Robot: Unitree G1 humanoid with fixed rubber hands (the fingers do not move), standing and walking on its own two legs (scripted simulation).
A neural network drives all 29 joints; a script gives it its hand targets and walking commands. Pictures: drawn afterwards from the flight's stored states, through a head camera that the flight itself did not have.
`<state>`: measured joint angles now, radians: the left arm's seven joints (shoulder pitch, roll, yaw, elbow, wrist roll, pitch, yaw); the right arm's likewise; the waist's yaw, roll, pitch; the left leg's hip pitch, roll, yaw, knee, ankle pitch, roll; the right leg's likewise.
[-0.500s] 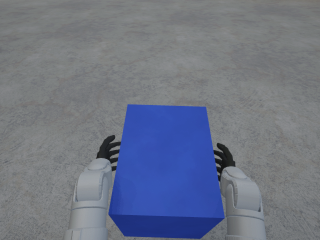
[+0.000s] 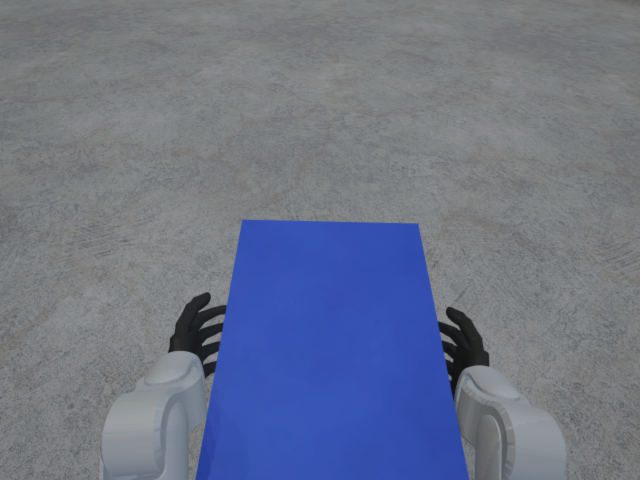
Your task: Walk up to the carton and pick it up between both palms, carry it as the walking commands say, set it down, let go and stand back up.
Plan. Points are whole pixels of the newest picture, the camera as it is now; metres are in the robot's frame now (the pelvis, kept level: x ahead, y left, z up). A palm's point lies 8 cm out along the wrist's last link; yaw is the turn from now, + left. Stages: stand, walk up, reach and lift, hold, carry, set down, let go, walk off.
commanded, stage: carry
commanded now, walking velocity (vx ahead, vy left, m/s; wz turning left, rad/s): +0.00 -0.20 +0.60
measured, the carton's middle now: (326, 372) +0.25 +0.00 +0.03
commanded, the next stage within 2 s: none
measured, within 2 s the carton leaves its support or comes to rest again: neither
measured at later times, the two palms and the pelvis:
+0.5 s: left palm (203, 464) +0.13 +0.12 +0.07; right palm (476, 366) +0.24 -0.16 +0.08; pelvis -0.02 -0.11 +0.00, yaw +20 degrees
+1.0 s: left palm out of the picture +0.09 +0.04 +0.09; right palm (497, 331) +0.28 -0.20 +0.09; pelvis +0.02 -0.23 -0.01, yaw +40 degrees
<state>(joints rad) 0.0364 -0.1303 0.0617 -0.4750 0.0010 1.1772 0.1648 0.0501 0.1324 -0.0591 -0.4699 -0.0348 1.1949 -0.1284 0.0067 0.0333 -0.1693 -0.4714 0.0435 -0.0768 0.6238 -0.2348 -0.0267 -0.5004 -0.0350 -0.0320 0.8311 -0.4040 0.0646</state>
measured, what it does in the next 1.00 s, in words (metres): steps to the right, turning left: right foot, then left foot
